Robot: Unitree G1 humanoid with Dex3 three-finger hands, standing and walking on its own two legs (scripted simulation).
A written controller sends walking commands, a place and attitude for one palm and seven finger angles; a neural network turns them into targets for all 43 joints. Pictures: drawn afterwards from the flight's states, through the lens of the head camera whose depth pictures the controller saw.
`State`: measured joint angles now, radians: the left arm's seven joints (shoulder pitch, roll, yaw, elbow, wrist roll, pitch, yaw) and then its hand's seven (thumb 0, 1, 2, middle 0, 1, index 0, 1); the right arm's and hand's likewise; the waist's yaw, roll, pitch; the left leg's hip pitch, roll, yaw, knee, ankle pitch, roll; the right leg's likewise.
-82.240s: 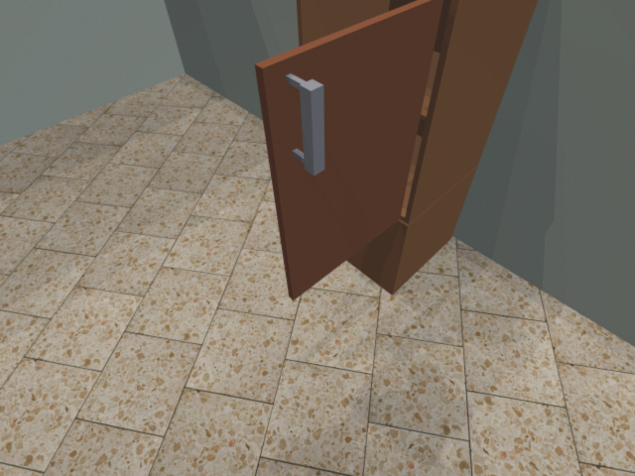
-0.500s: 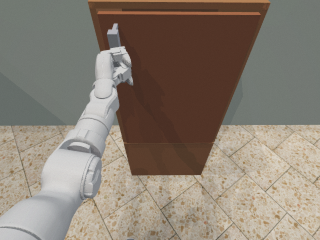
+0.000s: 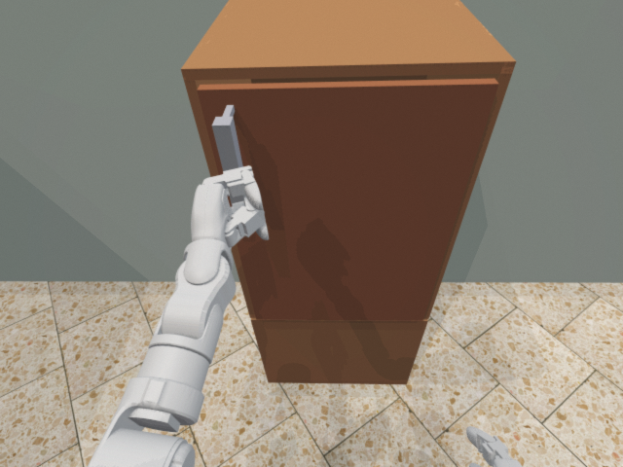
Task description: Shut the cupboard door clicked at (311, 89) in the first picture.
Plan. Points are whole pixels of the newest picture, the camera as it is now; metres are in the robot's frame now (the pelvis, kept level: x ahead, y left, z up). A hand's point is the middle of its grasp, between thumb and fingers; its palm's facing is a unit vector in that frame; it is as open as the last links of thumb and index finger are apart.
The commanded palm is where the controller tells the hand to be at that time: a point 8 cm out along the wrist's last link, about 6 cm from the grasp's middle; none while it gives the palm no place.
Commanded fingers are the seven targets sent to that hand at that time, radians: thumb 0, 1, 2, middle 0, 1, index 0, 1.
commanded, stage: pull the fist back off the door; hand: left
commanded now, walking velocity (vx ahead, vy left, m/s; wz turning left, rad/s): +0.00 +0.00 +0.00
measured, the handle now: (235, 158) +0.51 +0.13 +0.16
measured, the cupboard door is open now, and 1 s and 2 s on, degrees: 0 0 0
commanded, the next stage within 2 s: draw the hand back to the body in 0.10 s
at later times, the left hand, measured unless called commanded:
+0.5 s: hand (218, 246) +0.32 +0.12 +0.16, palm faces +0.08 -1.00 -0.03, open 3.1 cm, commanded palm +0.28 +0.17 +0.17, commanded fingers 0.00 0.90 0.90 -1.30 -1.50 -1.30 -1.50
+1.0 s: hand (125, 310) +0.24 +0.20 +0.16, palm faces +0.27 -0.92 -0.27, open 3.3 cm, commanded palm +0.20 +0.25 +0.18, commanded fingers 0.00 0.90 0.90 -0.75 -0.90 -0.75 -0.90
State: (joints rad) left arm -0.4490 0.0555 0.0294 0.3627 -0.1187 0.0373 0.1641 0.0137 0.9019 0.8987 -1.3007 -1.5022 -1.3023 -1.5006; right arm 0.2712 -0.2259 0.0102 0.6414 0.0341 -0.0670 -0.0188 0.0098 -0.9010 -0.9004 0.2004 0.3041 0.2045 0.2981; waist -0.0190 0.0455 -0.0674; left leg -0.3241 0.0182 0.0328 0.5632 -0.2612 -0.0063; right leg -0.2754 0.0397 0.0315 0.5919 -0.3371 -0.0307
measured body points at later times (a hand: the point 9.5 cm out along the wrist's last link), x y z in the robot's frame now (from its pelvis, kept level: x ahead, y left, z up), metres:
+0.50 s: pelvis +0.02 -0.01 +0.01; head -0.02 -0.04 +0.45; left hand +0.31 +0.17 +0.17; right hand +0.23 -0.21 -0.07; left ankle +0.02 +0.13 -0.73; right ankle -0.02 -0.10 -0.73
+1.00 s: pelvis +0.00 +0.00 +0.01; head -0.02 -0.03 +0.46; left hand +0.22 +0.25 +0.18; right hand +0.19 -0.21 -0.08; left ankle +0.02 +0.13 -0.73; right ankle -0.02 -0.10 -0.73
